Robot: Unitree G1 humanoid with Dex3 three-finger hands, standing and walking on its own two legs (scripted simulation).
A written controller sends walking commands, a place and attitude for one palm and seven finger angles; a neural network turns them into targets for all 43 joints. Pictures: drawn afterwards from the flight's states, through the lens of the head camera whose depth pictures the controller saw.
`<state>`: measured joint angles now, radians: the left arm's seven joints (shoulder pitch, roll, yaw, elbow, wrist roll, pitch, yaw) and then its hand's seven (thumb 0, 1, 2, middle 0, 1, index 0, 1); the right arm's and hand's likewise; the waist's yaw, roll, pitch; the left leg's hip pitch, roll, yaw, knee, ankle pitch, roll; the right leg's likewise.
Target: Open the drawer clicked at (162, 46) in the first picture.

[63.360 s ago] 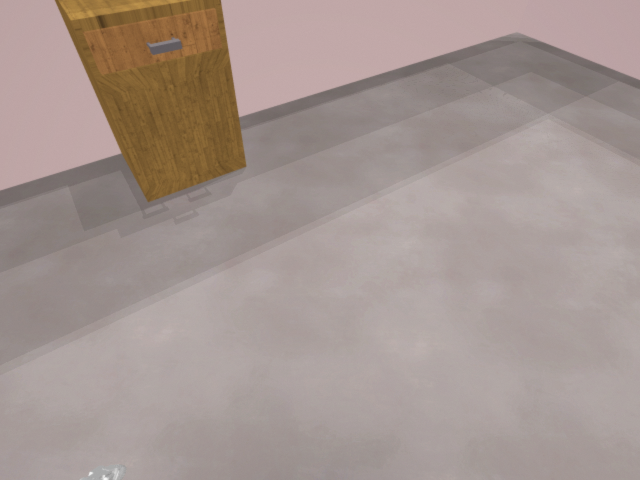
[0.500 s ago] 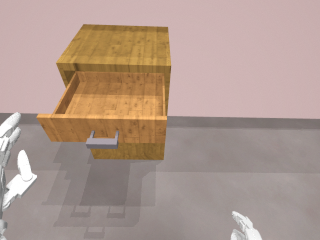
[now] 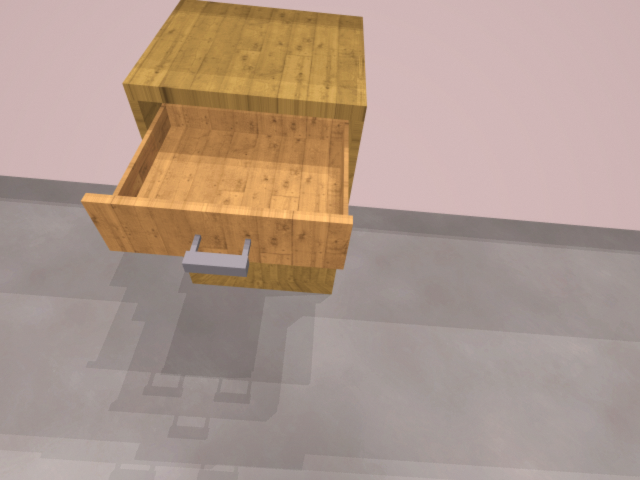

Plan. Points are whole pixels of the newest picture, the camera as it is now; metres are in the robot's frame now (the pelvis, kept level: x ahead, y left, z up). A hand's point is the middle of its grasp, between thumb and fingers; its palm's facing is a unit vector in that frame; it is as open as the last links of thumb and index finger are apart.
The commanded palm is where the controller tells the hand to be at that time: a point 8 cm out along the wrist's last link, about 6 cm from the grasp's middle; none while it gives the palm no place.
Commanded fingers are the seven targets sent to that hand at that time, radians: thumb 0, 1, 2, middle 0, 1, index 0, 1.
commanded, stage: let the arm hang, fingers relaxed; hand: left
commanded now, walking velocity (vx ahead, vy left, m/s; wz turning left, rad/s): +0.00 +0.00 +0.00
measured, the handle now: (219, 253) +0.48 +0.21 -0.10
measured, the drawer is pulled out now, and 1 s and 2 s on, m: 0.30 0.30 0.30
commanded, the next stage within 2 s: look to check the result in 0.72 s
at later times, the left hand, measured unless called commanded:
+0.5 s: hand out of the picture -0.02 +0.16 -0.17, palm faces +0.03 -0.99 -0.15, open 7.4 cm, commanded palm none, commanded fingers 0.00 0.90 0.90 -0.20 -0.30 -0.20 -0.30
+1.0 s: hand out of the picture -0.02 +0.16 -0.17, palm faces +0.03 -0.99 -0.16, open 7.4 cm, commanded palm none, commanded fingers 0.00 0.90 0.90 -0.20 -0.30 -0.20 -0.30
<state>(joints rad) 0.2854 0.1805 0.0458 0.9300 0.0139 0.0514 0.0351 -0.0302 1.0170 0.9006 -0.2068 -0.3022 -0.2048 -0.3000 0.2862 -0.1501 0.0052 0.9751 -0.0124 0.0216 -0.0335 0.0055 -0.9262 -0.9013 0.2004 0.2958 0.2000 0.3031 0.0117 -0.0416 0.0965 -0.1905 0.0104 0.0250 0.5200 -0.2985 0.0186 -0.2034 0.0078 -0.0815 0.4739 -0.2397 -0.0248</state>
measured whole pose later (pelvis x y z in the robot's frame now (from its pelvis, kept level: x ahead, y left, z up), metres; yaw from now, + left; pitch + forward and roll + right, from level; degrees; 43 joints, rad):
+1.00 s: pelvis +0.01 +0.01 +0.00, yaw -1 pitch -2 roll +0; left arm 0.32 0.10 0.01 1.15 0.01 0.01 0.04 0.01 0.91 0.90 -0.20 -0.30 -0.20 -0.30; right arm 0.34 -0.09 0.00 1.14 0.00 0.00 -0.05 0.00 -0.91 -0.90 0.20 0.30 0.20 0.30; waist 0.00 0.01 0.06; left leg -0.13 -0.01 0.05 0.43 -0.27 0.03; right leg -0.17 -0.01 -0.05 0.42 -0.22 -0.01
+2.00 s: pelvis +0.02 +0.01 +0.01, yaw -1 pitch -2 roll +0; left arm 0.31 0.10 0.01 1.16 0.01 0.00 0.05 0.00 0.91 0.90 -0.20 -0.30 -0.20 -0.30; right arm 0.33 -0.08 0.00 1.15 0.00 -0.01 -0.05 0.00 -0.91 -0.90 0.20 0.30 0.20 0.30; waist 0.00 0.01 0.07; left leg -0.10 -0.01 0.05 0.41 -0.28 0.03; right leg -0.15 0.00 -0.05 0.41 -0.23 -0.01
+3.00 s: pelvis +0.03 +0.00 +0.01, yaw -2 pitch -2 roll +0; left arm 0.29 0.10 0.01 1.15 0.01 0.00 0.05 0.00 0.91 0.90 -0.20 -0.30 -0.20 -0.30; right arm 0.32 -0.09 -0.01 1.15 0.00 -0.01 -0.05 0.00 -0.91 -0.90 0.20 0.30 0.20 0.30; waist -0.01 0.01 0.06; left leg -0.09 0.01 0.06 0.39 -0.28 0.01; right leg -0.14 0.01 -0.04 0.41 -0.24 -0.02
